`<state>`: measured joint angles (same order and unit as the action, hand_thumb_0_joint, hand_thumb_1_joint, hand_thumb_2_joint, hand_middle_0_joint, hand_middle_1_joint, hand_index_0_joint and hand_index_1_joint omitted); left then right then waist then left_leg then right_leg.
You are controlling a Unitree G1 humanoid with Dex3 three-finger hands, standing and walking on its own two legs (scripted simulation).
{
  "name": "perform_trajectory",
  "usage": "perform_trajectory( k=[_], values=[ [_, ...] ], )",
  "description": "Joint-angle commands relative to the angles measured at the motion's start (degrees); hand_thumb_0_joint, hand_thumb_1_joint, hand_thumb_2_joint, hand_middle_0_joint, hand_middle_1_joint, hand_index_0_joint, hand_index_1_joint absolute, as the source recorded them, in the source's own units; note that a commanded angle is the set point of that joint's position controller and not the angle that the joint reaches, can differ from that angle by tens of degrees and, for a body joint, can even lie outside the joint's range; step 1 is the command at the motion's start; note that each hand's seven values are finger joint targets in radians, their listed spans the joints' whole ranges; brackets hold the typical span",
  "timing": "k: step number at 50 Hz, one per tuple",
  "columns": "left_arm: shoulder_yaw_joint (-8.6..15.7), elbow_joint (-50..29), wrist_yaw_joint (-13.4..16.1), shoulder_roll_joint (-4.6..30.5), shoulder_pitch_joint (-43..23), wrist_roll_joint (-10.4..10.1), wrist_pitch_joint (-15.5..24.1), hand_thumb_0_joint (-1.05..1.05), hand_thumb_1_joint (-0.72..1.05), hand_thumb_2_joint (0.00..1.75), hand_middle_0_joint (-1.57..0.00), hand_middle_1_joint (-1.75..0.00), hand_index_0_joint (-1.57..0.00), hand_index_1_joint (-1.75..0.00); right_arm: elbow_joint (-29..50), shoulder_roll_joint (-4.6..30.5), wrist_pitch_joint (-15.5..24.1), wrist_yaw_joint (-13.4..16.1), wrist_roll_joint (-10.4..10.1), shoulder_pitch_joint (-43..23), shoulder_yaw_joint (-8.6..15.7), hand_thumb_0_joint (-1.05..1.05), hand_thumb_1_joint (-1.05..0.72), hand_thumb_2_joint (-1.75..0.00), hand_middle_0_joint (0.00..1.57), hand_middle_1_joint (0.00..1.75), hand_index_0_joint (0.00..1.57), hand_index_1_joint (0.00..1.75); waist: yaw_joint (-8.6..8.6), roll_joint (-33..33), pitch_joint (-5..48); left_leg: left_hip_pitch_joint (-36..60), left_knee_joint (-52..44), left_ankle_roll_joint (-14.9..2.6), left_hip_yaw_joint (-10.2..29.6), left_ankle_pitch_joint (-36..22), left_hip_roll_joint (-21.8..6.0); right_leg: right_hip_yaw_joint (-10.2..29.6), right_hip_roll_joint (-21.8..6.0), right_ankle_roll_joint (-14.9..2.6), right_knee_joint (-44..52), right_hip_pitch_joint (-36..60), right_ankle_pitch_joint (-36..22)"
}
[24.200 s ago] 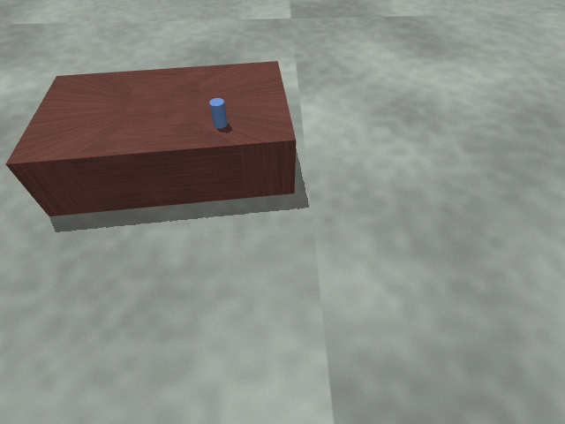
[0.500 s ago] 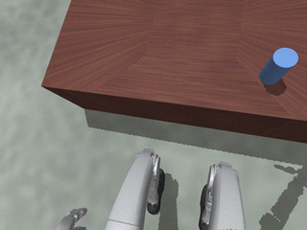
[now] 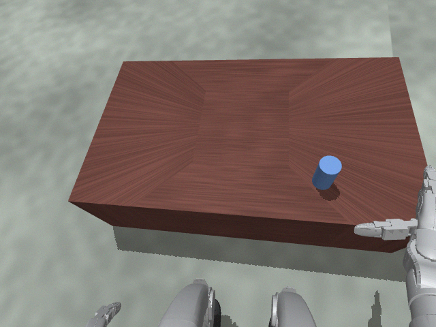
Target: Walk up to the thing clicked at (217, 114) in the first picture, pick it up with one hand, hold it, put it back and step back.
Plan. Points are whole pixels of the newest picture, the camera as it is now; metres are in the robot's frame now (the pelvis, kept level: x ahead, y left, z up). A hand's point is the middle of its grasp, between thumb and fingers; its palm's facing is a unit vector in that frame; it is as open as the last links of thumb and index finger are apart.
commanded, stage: rest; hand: right
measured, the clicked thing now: (325, 173) +0.53 -0.23 -0.31
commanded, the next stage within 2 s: home in 0.02 s
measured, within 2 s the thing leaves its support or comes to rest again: neither
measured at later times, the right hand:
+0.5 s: hand (355, 320) +0.16 -0.17 -0.03, palm faces +0.09 +0.98 -0.18, open 17.3 cm
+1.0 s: hand (354, 312) +0.17 -0.17 -0.02, palm faces +0.10 +0.97 -0.21, open 17.3 cm
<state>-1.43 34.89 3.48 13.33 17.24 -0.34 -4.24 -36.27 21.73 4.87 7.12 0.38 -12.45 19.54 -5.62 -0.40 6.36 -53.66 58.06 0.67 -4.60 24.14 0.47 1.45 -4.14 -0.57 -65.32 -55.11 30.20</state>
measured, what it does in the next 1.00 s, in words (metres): stands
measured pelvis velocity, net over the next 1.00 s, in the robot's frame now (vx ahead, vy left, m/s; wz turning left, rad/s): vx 0.01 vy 0.02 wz -0.05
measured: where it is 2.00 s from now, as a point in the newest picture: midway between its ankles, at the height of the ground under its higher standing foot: outside the picture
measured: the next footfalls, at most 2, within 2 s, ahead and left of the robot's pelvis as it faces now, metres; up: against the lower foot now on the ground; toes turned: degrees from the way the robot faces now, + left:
none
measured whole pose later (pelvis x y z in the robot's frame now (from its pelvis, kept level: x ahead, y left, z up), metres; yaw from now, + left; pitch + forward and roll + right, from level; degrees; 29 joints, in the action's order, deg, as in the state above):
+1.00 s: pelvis +0.01 +0.02 +0.03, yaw -3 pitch +10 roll +3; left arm -1.5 30.7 10.0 12.8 16.8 -0.6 11.7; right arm 5.6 12.9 -24.5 1.5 -2.9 28.0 1.7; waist -2.2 2.5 7.9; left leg -36.8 52.2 -0.2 -5.2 24.9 -0.6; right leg 1.9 -2.9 0.6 -56.4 -37.4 28.6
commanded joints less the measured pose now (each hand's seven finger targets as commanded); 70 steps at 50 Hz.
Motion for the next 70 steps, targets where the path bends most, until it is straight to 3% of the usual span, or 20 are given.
perform_trajectory(
  k=[1,3,4,6,7,8,9,11,15,20,22,27,29,34,37,39,44,51,52,70],
  values=[
    [2.9,-5.3,2.4,8.8,3.0,0.1,2.5,0.0,0.9,0.9,-0.2,-0.29,-0.2,-0.29,20.4,13.8,1.4,2.2,-0.3,-5.3,0.9,0.0,0.38,-0.15,0.07,0.08,0.07,0.08,3.22,14.7,22.0,18.1,-7.9,-3.16,1.1,-14.7,1.4,1.0,1.7,1.11,14.6,22.8,-21.9],
    [3.1,-5.4,2.9,8.8,2.2,-0.1,3.4,0.0,0.9,0.9,-0.2,-0.29,-0.2,-0.29,21.3,8.5,-1.2,1.0,-0.9,-1.4,-4.1,0.0,0.41,-0.14,0.07,0.08,0.07,0.08,1.15,13.2,19.6,18.4,-9.2,-3.0,0.7,-16.0,1.5,1.2,1.7,1.2,15.8,24.6,-23.4],
    [3.0,-5.7,3.1,8.7,1.7,-0.2,3.9,0.0,0.9,0.9,-0.2,-0.29,-0.2,-0.29,26.5,8.9,-2.1,0.5,-1.2,0.1,-4.9,0.0,0.39,-0.15,0.07,0.08,0.07,0.08,2.19,15.4,19.4,18.9,-9.5,-3.1,0.5,-15.3,1.4,1.5,1.5,1.54,17.0,26.2,-24.1],
    [3.4,-5.7,3.6,8.6,1.5,-0.6,4.7,0.0,0.9,0.9,-0.2,-0.29,-0.2,-0.29,25.1,5.5,-5.5,-0.9,-2.2,5.2,-7.6,0.0,0.42,-0.13,0.07,0.08,0.07,0.08,0.82,10.8,16.4,20.1,-11.1,-2.82,-0.4,-15.3,1.6,1.9,1.5,1.22,18.2,25.7,-24.2],
    [3.3,-6.1,3.6,8.2,0.8,-1.0,5.3,0.0,0.82,0.85,-0.19,-0.27,-0.18,-0.29,20.0,-1.5,-8.1,-2.3,-2.9,13.1,-13.3,0.0,0.49,-0.05,0.13,0.07,0.12,0.07,0.08,6.9,12.4,20.4,-12.1,-2.67,-1.0,-15.3,1.6,1.8,1.7,0.89,19.0,23.9,-22.9],
    [3.3,-6.6,3.8,8.0,0.6,-1.2,5.8,0.0,0.9,0.9,-0.2,-0.29,-0.2,-0.29,23.1,0.2,-9.4,-2.7,-3.7,12.0,-11.6,0.0,0.49,-0.1,0.06,0.07,0.06,0.07,0.38,5.9,11.4,20.9,-12.6,-2.52,-1.2,-14.5,1.6,2.0,1.6,0.64,19.6,22.8,-21.6],
    [2.6,-8.2,3.7,7.4,-0.7,-1.7,6.5,0.0,0.9,0.88,-0.2,-0.29,-0.19,-0.29,20.9,-2.9,-11.7,-3.5,-4.1,19.0,-14.3,0.0,0.56,-0.02,0.14,0.06,0.14,0.06,1.12,4.3,9.6,21.4,-13.3,-2.41,-1.8,-13.9,1.5,1.9,1.8,0.46,20.3,22.2,-20.6],
    [2.6,-10.1,4.0,7.8,-2.8,-2.3,7.4,0.0,0.92,0.87,-0.2,-0.29,-0.19,-0.29,27.0,1.4,-14.8,-4.2,-4.7,21.5,-11.9,0.0,0.56,-0.01,0.14,0.08,0.14,0.08,2.59,3.2,9.7,22.2,-14.6,-2.11,-2.2,-11.7,1.5,2.1,2.1,0.1,21.5,22.4,-18.1],
    [1.7,-14.1,4.8,6.6,-6.2,-2.8,10.2,0.0,0.95,0.86,-0.2,-0.3,-0.2,-0.3,40.0,0.4,-20.2,-5.1,-5.4,30.4,-14.0,0.0,0.6,0.0,0.14,0.1,0.14,0.1,4.12,2.1,7.9,24.1,-16.5,-1.5,-1.5,-9.6,1.1,0.9,2.9,-0.64,21.9,23.3,-15.0],
    [2.3,-14.5,5.9,6.5,-5.9,-2.1,12.8,0.0,0.9,0.9,-0.2,-0.29,-0.2,-0.29,48.1,-0.7,-23.3,-4.8,-3.8,34.1,-15.6,0.0,0.61,-0.03,0.06,0.05,0.06,0.05,2.12,2.9,4.8,22.2,-16.7,-1.12,0.0,-8.1,0.8,0.0,3.5,-0.97,20.6,22.6,-12.1],
    [2.3,-14.4,6.4,6.1,-5.5,-1.7,13.6,0.0,0.9,0.9,-0.2,-0.29,-0.2,-0.29,52.7,1.6,-23.3,-4.3,-3.1,31.8,-13.5,0.0,0.49,-0.09,0.06,0.06,0.06,0.06,2.39,4.2,6.1,23.2,-16.7,-0.99,0.9,-8.3,0.3,-0.3,3.8,-1.02,19.8,22.6,-11.9],
    [2.5,-14.0,7.0,6.1,-5.3,-0.9,15.9,0.0,0.89,0.9,-0.2,-0.29,-0.2,-0.29,50.7,-3.1,-24.4,-4.4,-2.8,37.6,-16.0,0.0,0.51,-0.08,0.06,0.06,0.06,0.06,1.69,4.1,4.5,21.6,-15.9,-0.89,0.7,-6.8,0.3,0.1,3.8,-0.86,19.7,21.9,-10.5],
    [2.7,-14.0,7.2,6.6,-5.6,-0.6,16.7,0.0,0.9,0.9,-0.2,-0.29,-0.2,-0.3,52.1,-1.4,-24.0,-4.2,-2.9,36.1,-13.9,0.0,0.51,-0.08,0.06,0.06,0.06,0.06,2.51,4.3,6.2,22.3,-15.4,-0.91,0.7,-7.6,0.2,0.4,3.8,-0.64,19.2,22.0,-11.6],
    [2.6,-13.5,7.2,6.3,-5.4,-0.4,17.8,0.0,0.9,0.9,-0.2,-0.29,-0.2,-0.3,50.7,-4.2,-25.2,-4.9,-3.7,40.8,-16.1,0.0,0.52,-0.07,0.06,0.06,0.06,0.06,2.86,2.1,6.3,22.9,-15.2,-0.77,0.3,-9.5,0.1,0.4,4.0,-0.76,18.3,22.1,-13.8],
    [2.7,-14.3,6.9,6.8,-6.2,-0.6,17.9,0.0,0.9,0.9,-0.2,-0.29,-0.2,-0.3,49.1,-2.2,-26.3,-5.0,-3.5,42.3,-14.2,0.0,0.5,-0.08,0.06,0.06,0.06,0.06,4.21,2.0,6.3,23.4,-15.1,-0.82,0.0,-9.6,0.2,0.4,4.0,-0.47,18.6,20.9,-14.3],
    [2.6,-14.9,6.7,6.6,-6.5,-0.6,18.0,0.0,0.9,0.9,-0.2,-0.29,-0.2,-0.3,52.4,-3.0,-26.4,-5.1,-3.4,39.7,-15.4,0.0,0.51,-0.08,0.06,0.06,0.06,0.06,4.12,2.2,6.9,23.2,-14.6,-0.82,-0.2,-10.4,0.3,0.5,3.9,-0.29,18.4,21.3,-15.5],
    [2.6,-14.3,7.0,6.4,-5.5,-0.5,18.6,0.0,0.9,0.9,-0.2,-0.3,-0.2,-0.3,52.9,-1.4,-26.5,-4.6,-3.2,38.7,-13.2,0.0,0.52,-0.07,0.06,0.06,0.06,0.06,3.72,1.9,6.1,22.6,-14.9,-0.58,0.6,-9.4,0.2,0.0,4.0,-0.61,17.5,20.6,-13.6],
    [3.2,-13.7,7.4,6.7,-4.9,-0.1,19.6,0.0,0.9,0.9,-0.2,-0.3,-0.2,-0.3,54.7,-1.9,-26.3,-4.9,-3.1,39.4,-13.9,0.0,0.55,-0.06,0.05,0.05,0.05,0.05,3.61,3.0,7.8,22.2,-14.2,-0.78,0.6,-8.7,0.3,0.3,3.9,-0.48,17.5,21.4,-13.1],
    [3.0,-13.6,7.4,6.4,-4.9,-0.1,19.7,0.0,0.9,0.9,-0.2,-0.3,-0.2,-0.3,54.6,-3.3,-26.4,-5.2,-3.3,38.9,-15.4,0.0,0.55,-0.06,0.05,0.05,0.05,0.05,2.85,2.4,7.2,21.9,-14.3,-0.73,0.4,-8.7,0.4,0.5,3.8,-0.6,17.6,21.5,-13.1],
    [2.9,-13.1,7.3,6.4,-5.2,0.1,20.2,0.0,0.9,0.9,-0.2,-0.3,-0.2,-0.3,55.2,-2.8,-28.0,-5.4,-2.7,39.6,-14.9,0.0,0.54,-0.06,0.05,0.05,0.05,0.05,3.67,4.0,7.7,21.0,-12.5,-1.06,-0.2,-10.3,0.7,1.5,3.2,0.25,18.0,22.1,-16.5]
  ],
)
